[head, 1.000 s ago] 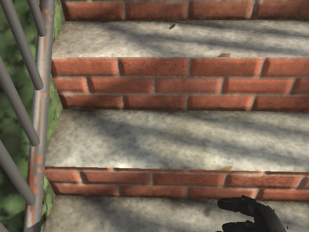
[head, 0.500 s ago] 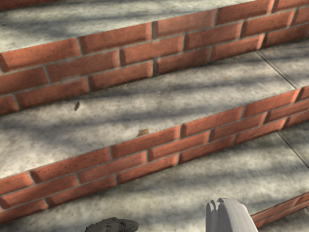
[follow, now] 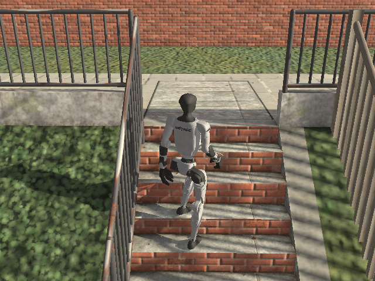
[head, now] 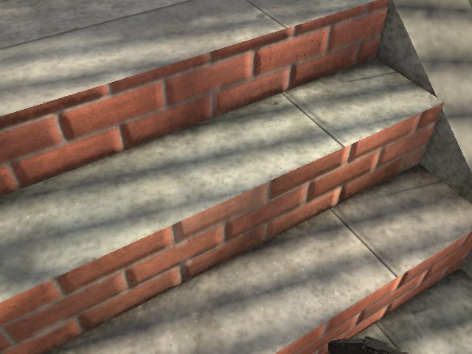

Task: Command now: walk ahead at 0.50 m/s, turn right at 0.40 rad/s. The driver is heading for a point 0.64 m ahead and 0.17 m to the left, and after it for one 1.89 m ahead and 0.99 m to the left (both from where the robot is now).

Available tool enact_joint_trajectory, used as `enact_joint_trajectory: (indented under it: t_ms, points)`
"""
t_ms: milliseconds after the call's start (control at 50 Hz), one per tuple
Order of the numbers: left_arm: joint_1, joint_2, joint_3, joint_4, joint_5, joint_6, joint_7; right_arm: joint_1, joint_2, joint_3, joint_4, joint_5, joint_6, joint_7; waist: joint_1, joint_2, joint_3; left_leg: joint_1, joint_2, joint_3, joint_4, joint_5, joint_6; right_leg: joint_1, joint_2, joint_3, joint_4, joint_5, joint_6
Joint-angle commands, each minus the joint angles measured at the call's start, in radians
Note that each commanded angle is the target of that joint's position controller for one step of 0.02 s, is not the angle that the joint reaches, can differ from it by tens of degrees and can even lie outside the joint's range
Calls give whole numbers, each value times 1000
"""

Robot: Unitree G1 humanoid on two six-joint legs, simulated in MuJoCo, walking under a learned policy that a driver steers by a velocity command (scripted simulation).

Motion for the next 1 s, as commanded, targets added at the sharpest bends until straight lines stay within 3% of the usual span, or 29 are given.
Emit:
enact_joint_trajectory:
  t_ms: [20,40,60,80,100,140,220,280,360,380,400,420,460,500,540,560,580,600,640,700,740,780,820,840,880,920,960,980,1000]
  points:
    - [31,321,105,-7,9,-18,-45,69,-227,-75,-98,12,15,-16,-122,-140,-76,303,-109,75,-361,-120,38,246,-262,75,176,1810,-228]
    - [111,209,97,25,53,-23,-54,263,-279,-98,-27,12,11,-15,-108,29,-235,607,-34,-154,-377,225,169,96,-187,51,417,1746,-148]
    - [112,97,63,46,63,-15,-62,409,-281,-114,47,5,13,-30,-149,153,-238,811,89,-497,-605,7,307,-248,-115,65,576,1256,-96]
    - [-56,33,57,65,20,20,-63,500,-214,-110,58,-76,14,-38,-285,384,-36,738,259,-951,-957,-300,429,-614,57,130,1199,234,-6]
    - [-109,59,63,16,-20,9,-36,430,-194,-99,64,-47,-26,-26,-227,306,46,742,291,-991,-980,-492,405,-866,78,204,1506,196,-15]
    - [-313,141,86,-65,-28,8,26,347,-52,-74,171,-44,-53,-4,-151,36,128,729,256,-702,-923,-299,316,-1033,101,207,1508,185,-80]
    - [-284,41,41,-98,9,35,51,229,34,-43,234,-14,-74,-8,-17,136,113,620,147,-349,-1004,-75,235,-1070,49,60,1502,0,-73]
    - [-526,87,30,-206,24,48,35,340,-62,-54,250,-45,-90,1,-74,98,87,591,162,-246,-1118,-34,248,-1013,-57,-112,1191,153,-28]
    - [-460,103,32,-176,55,91,6,449,-102,-43,279,-52,-125,8,-55,164,151,493,183,-217,-1140,131,236,-843,-102,-186,1257,306,0]
    - [-459,39,46,-294,11,86,55,463,-100,-65,273,65,-149,-88,35,100,241,531,244,-309,-1229,107,215,-767,-133,-156,1200,99,80]
    - [-472,64,49,-299,11,85,71,474,-157,-81,271,53,-163,-125,8,70,259,644,234,-301,-1248,186,200,-791,-139,-171,1111,-8,109]
    - [-632,104,29,-323,68,114,42,445,-117,-55,282,-28,-154,-67,-89,154,63,944,255,-269,-1121,341,233,-940,-123,-184,953,90,60]
    - [-673,45,24,-385,93,156,32,401,-119,-67,254,-35,-168,-25,-40,174,72,820,226,-191,-1100,648,221,-611,-110,-248,643,75,45]
    - [-575,94,57,-396,46,173,32,354,-235,-104,247,-24,-166,24,41,276,62,749,242,-202,-1099,1083,229,-298,-31,-281,556,200,72]
    - [-344,196,109,-326,6,146,65,331,-264,-139,235,-7,-152,62,109,160,4,962,168,-166,-760,1220,183,-104,11,-284,-15,314,78]
    - [-204,253,126,-271,34,134,104,605,-152,-124,313,-41,-124,88,14,51,-282,797,146,-166,-486,863,168,360,-160,-131,170,655,-5]
    - [-30,313,146,-205,38,115,104,726,17,-79,298,-53,-121,114,-34,-194,-355,537,-8,-115,-97,54,114,619,-342,87,163,1184,-220]
    - [151,322,163,-128,51,97,95,662,0,-86,284,-38,-113,126,68,-235,-236,190,-102,-235,400,-104,94,641,-460,345,11,900,-284]
    - [46,174,120,-65,78,98,81,315,22,-76,161,23,-115,88,77,-104,37,-366,-49,-223,1132,-41,227,374,-461,230,-6,284,-183]
    - [-42,-3,34,23,69,109,28,239,77,-7,-1,22,-60,87,-54,48,36,-578,23,-232,1393,-21,337,196,-450,86,-73,236,-119]
    - [-181,25,29,39,111,78,28,188,44,9,-101,22,-25,100,-175,117,77,-492,75,-180,1204,54,364,-54,-377,-126,-158,42,-32]
    - [-547,163,53,-84,142,33,5,124,-111,-39,-183,45,-23,92,-317,139,87,160,108,-42,588,225,305,-672,-159,-445,-338,46,4]
    - [-418,276,73,-57,91,42,-2,-74,-159,-23,-241,61,26,88,-245,-19,81,237,29,63,487,53,182,-589,-265,-345,-524,592,-179]
    - [-357,337,82,-53,73,40,-15,87,-127,-14,-167,66,43,94,-284,-48,16,181,-9,106,415,53,167,-322,-321,-390,-375,1317,-200]
    - [-249,450,124,-64,18,23,-15,190,-148,-15,-113,20,70,74,-250,-106,-129,84,-94,115,2,-138,116,246,-384,-356,-141,1961,-206]
    - [13,405,131,-10,80,60,-32,121,-191,-22,-122,34,85,42,-100,-168,-220,65,-200,66,-206,-359,128,504,-428,-273,53,2255,-254]
    - [-151,441,162,-66,105,122,-58,273,-209,-28,-91,15,112,31,-166,-159,-229,140,-218,2,-393,-260,93,481,-440,-264,162,1959,-343]
    - [-167,359,150,-113,122,144,-61,307,-246,-38,-49,22,107,13,-143,0,-207,278,-182,-216,-517,-350,150,206,-365,-220,268,1502,-318]
    - [-202,240,124,-107,119,177,-63,363,-240,-40,-1,2,77,11,-179,236,-96,383,-37,-560,-700,-313,278,-221,-157,-221,605,590,-144]
Keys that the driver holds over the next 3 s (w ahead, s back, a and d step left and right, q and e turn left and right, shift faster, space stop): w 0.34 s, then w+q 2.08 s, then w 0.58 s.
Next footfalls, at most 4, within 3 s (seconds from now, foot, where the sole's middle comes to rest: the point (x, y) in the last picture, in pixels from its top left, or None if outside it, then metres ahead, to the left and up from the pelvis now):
0.54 right None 0.39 -0.16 -0.63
0.90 left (240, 325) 0.47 0.04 -0.41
1.48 right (332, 122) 0.89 -0.16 -0.20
2.22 left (213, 26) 1.01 0.13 -0.02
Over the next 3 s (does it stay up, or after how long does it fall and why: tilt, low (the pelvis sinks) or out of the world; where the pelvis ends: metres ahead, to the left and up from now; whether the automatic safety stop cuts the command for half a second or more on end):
stays up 1.29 0.27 0.76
